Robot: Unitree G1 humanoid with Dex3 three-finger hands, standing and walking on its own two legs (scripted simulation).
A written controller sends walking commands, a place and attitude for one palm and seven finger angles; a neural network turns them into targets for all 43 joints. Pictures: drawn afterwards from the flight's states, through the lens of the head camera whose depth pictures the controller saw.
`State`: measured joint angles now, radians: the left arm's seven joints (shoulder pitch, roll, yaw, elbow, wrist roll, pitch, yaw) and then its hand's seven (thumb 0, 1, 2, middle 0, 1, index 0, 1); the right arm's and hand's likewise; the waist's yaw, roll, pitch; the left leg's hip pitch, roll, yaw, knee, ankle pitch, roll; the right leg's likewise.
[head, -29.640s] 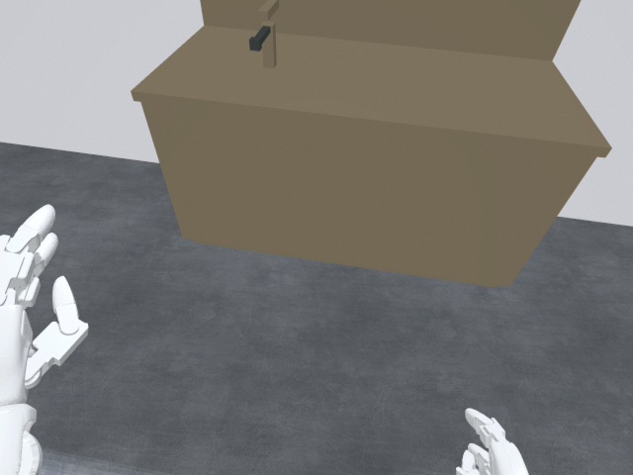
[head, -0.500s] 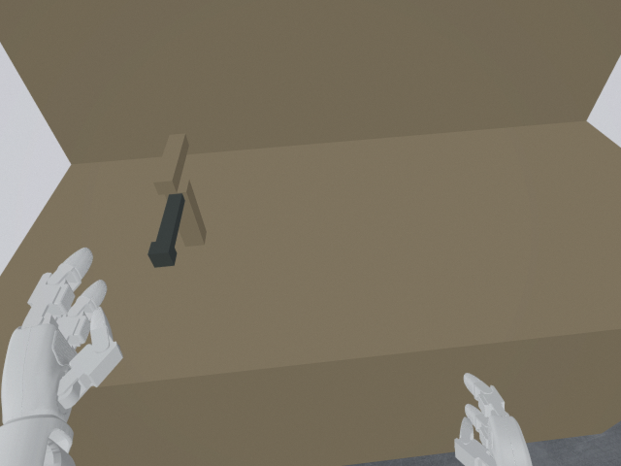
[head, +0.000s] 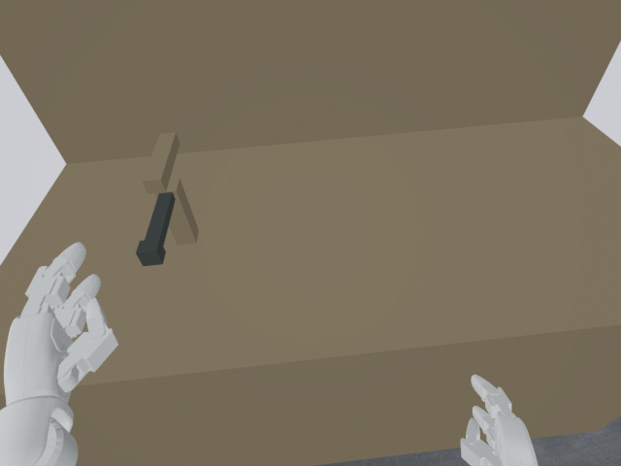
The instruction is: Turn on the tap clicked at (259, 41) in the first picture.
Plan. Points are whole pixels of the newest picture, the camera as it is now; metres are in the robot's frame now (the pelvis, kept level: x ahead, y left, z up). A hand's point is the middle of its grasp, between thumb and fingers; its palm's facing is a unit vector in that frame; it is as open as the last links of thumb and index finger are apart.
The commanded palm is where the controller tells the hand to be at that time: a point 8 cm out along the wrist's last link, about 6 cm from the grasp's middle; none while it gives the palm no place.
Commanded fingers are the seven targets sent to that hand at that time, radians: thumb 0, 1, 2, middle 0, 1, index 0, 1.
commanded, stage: reach beside the lever's end, fingers flat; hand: left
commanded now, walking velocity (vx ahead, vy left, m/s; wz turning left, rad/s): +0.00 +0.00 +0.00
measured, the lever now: (151, 252) +0.36 +0.28 +0.09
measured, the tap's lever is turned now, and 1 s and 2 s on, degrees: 0 0 0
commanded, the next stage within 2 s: push the lever round in 1.96 s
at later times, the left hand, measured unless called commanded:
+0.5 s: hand (110, 309) +0.24 +0.26 +0.13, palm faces +0.43 -0.89 -0.13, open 7.5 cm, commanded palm +0.20 +0.31 +0.13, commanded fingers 0.00 0.90 0.90 -0.19 -0.25 -0.19 -0.25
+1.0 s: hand (120, 287) +0.28 +0.28 +0.11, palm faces +0.43 -0.90 -0.10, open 7.7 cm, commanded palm +0.24 +0.33 +0.11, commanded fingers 0.00 0.90 0.90 -0.16 -0.19 -0.16 -0.19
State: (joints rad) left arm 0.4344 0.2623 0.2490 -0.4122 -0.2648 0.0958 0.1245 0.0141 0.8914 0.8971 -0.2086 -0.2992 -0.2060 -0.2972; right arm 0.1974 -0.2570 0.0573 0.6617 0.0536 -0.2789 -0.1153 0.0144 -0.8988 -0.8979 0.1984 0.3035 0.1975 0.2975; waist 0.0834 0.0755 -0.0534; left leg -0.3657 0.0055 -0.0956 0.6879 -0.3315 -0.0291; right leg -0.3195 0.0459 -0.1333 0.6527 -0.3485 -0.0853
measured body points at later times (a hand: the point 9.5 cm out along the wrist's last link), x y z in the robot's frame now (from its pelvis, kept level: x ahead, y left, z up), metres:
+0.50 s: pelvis +0.00 +0.01 +0.00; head +0.00 -0.01 +0.45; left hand +0.21 +0.31 +0.14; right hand +0.19 -0.22 -0.08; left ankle +0.02 +0.15 -0.72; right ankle +0.00 -0.06 -0.72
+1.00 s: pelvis +0.00 +0.03 +0.01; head +0.00 +0.02 +0.46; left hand +0.25 +0.33 +0.12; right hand +0.18 -0.20 -0.08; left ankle +0.02 +0.15 -0.72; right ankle +0.00 -0.06 -0.72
